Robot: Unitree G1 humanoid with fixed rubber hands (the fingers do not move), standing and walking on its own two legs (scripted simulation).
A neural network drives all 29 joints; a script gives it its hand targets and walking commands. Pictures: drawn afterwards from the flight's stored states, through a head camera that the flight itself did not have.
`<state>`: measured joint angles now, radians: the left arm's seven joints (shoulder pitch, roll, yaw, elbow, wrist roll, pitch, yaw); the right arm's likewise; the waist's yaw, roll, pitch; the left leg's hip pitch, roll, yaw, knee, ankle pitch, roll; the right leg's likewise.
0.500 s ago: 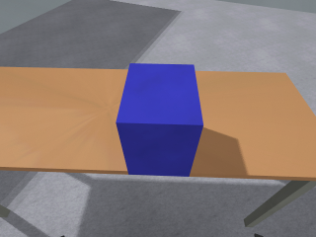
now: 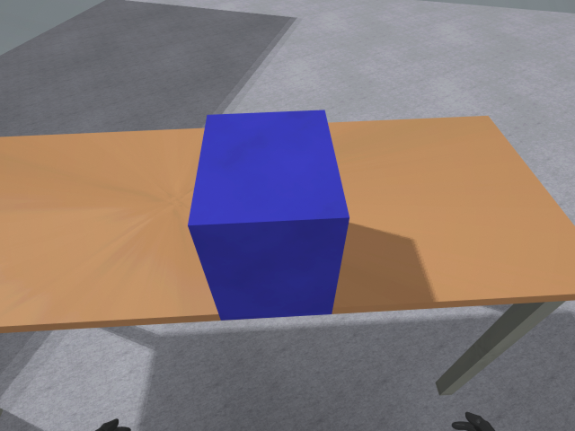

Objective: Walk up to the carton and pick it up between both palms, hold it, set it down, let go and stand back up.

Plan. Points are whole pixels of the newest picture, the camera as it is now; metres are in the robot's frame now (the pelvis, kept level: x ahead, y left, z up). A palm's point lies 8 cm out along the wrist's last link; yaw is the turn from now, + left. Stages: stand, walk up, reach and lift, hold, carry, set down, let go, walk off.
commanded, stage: walk up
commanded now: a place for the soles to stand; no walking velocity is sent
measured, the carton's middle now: (271, 217) +0.42 +0.04 +0.07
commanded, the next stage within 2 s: reach and lift in 0.24 s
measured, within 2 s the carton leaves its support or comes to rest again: neither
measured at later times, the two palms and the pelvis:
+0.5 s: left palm (119, 421) +0.16 +0.23 -0.06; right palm out of the picture +0.14 -0.28 -0.08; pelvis -0.01 -0.01 +0.01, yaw +3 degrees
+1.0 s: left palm (99, 422) +0.16 +0.24 -0.02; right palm (478, 418) +0.17 -0.23 -0.03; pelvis +0.01 -0.02 +0.02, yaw +4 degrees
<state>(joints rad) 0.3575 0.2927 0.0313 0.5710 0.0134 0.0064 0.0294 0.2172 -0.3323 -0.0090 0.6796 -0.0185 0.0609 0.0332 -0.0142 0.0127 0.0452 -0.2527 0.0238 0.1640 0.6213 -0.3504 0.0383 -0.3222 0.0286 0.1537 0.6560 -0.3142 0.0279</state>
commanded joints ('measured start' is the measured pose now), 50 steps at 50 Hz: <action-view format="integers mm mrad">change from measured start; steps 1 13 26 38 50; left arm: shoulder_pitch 25 -429 -283 -251 -144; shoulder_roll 146 112 106 110 86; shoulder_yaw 50 21 70 71 36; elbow -82 10 -203 -303 -385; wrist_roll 0 -7 42 -23 -82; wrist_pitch -20 141 257 146 3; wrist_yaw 8 24 7 -20 -1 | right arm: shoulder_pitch -26 -328 -34 47 105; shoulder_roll -137 -86 -41 83 103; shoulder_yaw -41 -152 -102 -64 -62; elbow -81 81 -14 -287 -387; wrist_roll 0 -84 -5 5 45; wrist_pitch -16 -218 -256 -217 -262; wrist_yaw -6 31 12 -38 -38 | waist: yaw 2 46 12 21 36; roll -8 90 -34 -44 -9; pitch -42 18 -36 -7 -39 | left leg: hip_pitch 11 -215 152 256 226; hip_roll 144 82 -31 -40 -17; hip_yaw -144 -116 -48 -43 -57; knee -136 -160 -241 -341 -373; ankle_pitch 88 -42 155 216 321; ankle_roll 60 -45 -52 -43 -63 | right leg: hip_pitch -11 -67 179 188 251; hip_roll -60 21 -23 -42 -14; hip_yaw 57 -222 -135 -119 -132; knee -56 12 -249 -383 -397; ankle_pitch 165 -53 233 196 210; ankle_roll -71 -118 -49 -22 -43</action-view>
